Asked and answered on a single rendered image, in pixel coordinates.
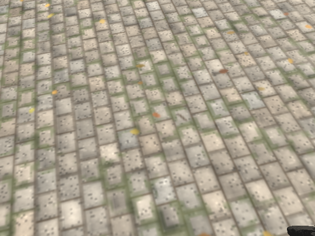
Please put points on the robot right hand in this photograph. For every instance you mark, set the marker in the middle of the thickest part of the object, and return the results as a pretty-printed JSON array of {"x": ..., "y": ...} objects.
[{"x": 301, "y": 230}]

